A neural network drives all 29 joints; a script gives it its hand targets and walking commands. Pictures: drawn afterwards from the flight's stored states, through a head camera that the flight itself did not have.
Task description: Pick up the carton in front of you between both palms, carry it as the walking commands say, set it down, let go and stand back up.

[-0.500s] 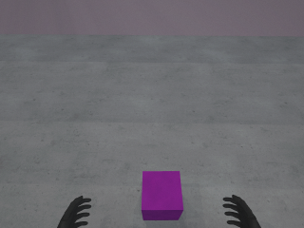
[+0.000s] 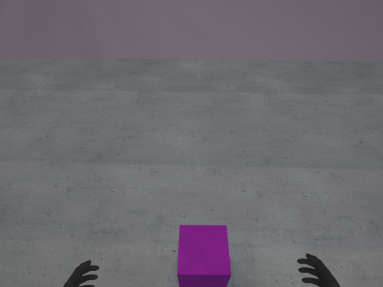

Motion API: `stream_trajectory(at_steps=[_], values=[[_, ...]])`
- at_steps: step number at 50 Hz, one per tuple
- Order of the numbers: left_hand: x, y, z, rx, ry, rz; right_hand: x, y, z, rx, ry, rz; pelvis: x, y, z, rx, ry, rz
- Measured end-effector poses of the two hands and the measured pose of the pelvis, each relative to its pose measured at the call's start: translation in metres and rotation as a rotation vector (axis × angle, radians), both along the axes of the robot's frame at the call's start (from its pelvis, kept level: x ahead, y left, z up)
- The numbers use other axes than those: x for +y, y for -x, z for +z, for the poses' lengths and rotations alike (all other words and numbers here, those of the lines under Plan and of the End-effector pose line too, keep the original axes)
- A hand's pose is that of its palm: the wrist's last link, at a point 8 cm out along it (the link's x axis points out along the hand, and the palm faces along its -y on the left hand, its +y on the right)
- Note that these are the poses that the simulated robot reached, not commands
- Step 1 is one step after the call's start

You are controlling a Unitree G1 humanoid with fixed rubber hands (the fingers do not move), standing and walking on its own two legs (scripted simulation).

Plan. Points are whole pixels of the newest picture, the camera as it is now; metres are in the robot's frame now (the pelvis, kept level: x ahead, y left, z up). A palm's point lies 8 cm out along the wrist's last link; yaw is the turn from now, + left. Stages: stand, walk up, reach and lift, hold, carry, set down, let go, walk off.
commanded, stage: stand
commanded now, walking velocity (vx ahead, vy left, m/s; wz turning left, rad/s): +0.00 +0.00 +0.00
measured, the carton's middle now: (202, 258) +0.40 -0.03 -0.65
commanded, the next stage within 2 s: none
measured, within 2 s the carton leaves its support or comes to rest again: neither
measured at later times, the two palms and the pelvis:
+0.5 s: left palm out of the picture +0.12 +0.29 -0.09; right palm out of the picture +0.13 -0.29 -0.09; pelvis +0.01 +0.00 +0.00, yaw +1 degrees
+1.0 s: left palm out of the picture +0.09 +0.30 -0.09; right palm out of the picture +0.10 -0.30 -0.09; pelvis -0.01 +0.00 +0.01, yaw +0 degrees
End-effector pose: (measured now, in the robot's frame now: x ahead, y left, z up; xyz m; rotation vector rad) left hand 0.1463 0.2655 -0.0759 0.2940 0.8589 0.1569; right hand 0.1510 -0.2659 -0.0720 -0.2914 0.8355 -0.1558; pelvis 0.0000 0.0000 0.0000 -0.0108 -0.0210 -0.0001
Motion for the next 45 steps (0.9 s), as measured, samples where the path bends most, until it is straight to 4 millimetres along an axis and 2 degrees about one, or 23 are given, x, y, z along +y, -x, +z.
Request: stream_trajectory(at_steps=[4,8,23,45], values=[[0.016,0.007,-0.002,0.033,-0.04,0.023,-0.014,0.005,-0.004,0.034,0.038,-0.002,-0.001,-0.003,0.0,0.016,0.0,0.003],[0.023,0.011,-0.004,0.054,-0.06,0.034,-0.02,0.007,-0.007,0.055,0.054,-0.002,-0.001,-0.005,0.0,0.02,-0.001,0.005],[0.023,0.019,-0.01,0.103,-0.059,0.047,-0.025,0.017,-0.014,0.108,0.062,-0.008,-0.003,-0.008,0.003,0.008,-0.005,0.011],[0.032,0.048,-0.013,0.173,-0.067,0.06,-0.037,0.047,-0.017,0.178,0.079,-0.021,-0.004,0.004,0.007,-0.017,-0.009,0.008]])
